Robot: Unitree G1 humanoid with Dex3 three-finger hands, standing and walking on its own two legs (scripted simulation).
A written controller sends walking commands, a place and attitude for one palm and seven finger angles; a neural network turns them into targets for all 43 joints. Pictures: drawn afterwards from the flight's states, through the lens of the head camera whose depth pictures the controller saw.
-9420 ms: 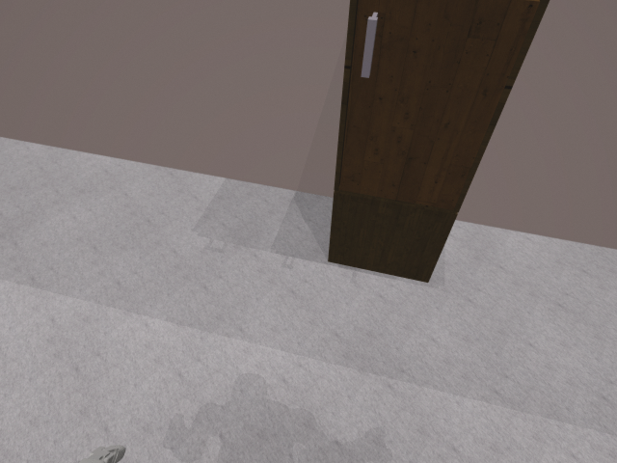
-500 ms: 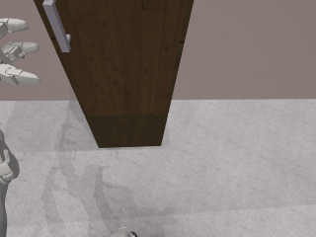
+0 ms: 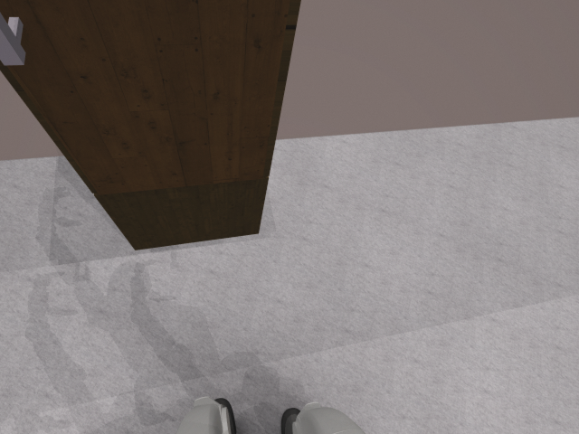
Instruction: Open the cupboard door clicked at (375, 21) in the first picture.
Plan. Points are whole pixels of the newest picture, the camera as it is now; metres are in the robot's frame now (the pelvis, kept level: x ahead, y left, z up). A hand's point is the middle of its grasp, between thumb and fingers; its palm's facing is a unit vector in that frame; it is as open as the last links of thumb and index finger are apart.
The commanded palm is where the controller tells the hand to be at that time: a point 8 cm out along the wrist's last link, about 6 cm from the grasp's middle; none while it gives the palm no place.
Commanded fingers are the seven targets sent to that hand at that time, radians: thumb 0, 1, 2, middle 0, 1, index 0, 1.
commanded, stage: move the hooked fingers beside the handle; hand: left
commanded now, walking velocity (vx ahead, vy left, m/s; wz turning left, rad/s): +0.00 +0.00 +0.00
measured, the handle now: out of the picture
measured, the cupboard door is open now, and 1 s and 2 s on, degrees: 0 0 0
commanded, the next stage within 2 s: slide the fingers in behind the handle in 1.38 s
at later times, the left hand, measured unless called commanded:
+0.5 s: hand out of the picture +0.52 +0.33 +0.17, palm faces +0.08 -1.00 +0.01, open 14.0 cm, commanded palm +0.52 +0.36 +0.16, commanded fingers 0.00 -0.50 0.30 -0.30 -1.20 -0.30 -1.20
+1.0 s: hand out of the picture +0.53 +0.34 +0.17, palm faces +0.10 -0.99 +0.01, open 14.0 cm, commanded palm +0.53 +0.37 +0.16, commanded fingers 0.00 -0.50 0.30 -0.30 -1.20 -0.30 -1.20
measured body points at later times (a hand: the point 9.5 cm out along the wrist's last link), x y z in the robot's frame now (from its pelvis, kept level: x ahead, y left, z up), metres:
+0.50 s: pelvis +0.01 +0.01 +0.00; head +0.13 +0.05 +0.43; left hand +0.51 +0.38 +0.17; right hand -0.01 -0.27 -0.09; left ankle +0.02 +0.07 -0.71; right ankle -0.04 -0.12 -0.71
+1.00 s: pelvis +0.00 +0.01 -0.01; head +0.15 +0.05 +0.41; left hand +0.52 +0.39 +0.17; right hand -0.09 -0.26 -0.08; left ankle +0.02 +0.07 -0.71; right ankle -0.04 -0.12 -0.71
